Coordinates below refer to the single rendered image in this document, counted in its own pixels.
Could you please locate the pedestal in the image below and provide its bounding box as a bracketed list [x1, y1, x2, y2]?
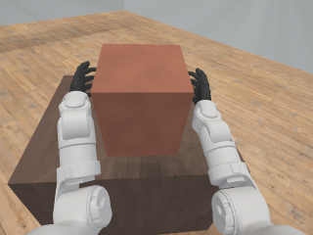
[7, 75, 250, 235]

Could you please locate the left robot hand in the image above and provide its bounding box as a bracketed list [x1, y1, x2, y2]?
[69, 61, 97, 98]

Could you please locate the carton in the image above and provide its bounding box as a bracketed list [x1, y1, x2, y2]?
[90, 43, 195, 158]

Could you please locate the right robot hand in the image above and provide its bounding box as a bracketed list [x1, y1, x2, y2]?
[188, 68, 211, 105]

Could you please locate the robot left upper arm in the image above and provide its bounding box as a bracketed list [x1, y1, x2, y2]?
[25, 185, 112, 235]

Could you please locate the robot right upper arm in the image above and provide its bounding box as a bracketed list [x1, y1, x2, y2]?
[211, 186, 306, 235]

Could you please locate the right robot forearm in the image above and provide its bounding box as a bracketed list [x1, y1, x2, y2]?
[192, 100, 271, 219]

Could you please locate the left robot forearm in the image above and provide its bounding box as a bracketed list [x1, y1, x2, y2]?
[53, 91, 101, 224]

